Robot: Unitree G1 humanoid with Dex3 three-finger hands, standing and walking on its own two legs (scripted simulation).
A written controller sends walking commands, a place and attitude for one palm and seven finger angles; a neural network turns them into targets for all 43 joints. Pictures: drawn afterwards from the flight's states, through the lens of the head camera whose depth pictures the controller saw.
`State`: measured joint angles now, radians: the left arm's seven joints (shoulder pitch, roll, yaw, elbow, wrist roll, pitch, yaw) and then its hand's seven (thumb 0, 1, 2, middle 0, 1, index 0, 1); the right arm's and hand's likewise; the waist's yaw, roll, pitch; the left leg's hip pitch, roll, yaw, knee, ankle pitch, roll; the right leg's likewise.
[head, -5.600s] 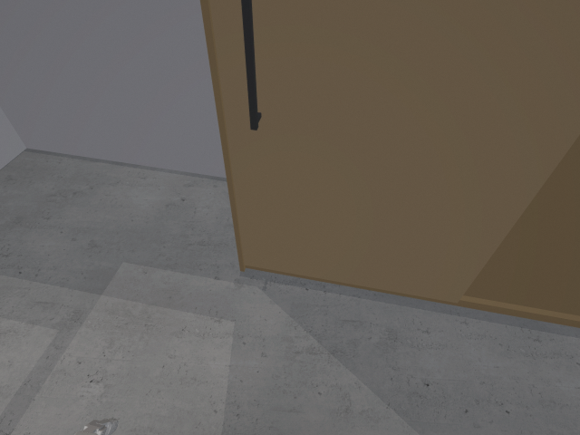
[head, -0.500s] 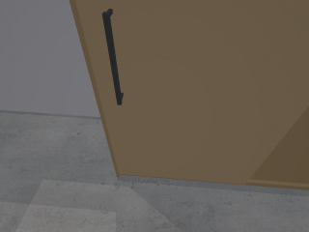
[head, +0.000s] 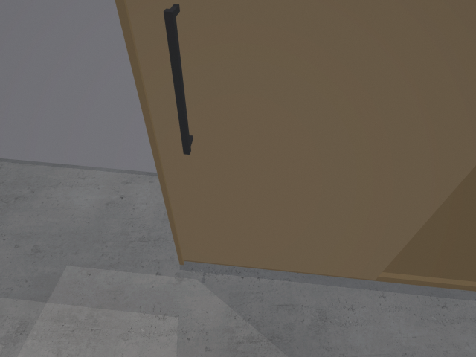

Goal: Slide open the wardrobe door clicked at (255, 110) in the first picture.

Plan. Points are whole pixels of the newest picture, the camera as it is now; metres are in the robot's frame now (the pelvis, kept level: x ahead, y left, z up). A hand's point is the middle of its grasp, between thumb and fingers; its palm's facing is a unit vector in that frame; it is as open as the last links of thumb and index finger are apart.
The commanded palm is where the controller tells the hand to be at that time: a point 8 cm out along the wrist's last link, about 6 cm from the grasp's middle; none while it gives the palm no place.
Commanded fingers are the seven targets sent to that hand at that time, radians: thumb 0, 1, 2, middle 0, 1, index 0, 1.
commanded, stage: look again from close up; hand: left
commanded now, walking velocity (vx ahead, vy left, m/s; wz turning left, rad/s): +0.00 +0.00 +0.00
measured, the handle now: (182, 90) +0.61 +0.17 +0.14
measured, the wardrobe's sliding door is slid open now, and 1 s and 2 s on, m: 0.00 0.00 0.00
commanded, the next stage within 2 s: shuffle to correct the standing spot in 1.36 s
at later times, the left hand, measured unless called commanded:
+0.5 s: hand out of the picture -0.01 +0.16 -0.18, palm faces +0.06 -0.99 -0.15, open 7.4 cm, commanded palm none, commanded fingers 0.00 0.90 0.90 -0.20 -0.30 -0.20 -0.30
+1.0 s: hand out of the picture +0.01 +0.15 -0.17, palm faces +0.06 -0.99 -0.16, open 7.4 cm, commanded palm none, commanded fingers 0.00 0.90 0.90 -0.20 -0.30 -0.20 -0.30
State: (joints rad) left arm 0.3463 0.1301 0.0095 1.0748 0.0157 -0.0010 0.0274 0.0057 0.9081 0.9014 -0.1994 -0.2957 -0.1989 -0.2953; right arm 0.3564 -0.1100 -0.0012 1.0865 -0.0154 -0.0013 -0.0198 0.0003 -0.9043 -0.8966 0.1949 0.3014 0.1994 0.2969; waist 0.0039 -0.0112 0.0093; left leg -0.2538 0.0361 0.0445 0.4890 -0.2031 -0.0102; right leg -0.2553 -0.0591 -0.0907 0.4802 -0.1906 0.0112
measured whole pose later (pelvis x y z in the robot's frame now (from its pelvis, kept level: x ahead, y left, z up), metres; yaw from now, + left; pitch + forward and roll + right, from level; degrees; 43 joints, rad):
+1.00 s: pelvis +0.02 -0.01 +0.00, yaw +0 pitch -1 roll +0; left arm 0.33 0.12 0.01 1.08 0.02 -0.01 0.03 0.01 0.91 0.90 -0.20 -0.30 -0.20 -0.30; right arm 0.32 -0.11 0.00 1.10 -0.02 -0.01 -0.03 0.01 -0.91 -0.90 0.19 0.30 0.20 0.30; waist 0.01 0.00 0.03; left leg -0.22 0.04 0.05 0.46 -0.22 -0.02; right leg -0.23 -0.05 -0.09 0.47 -0.22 0.01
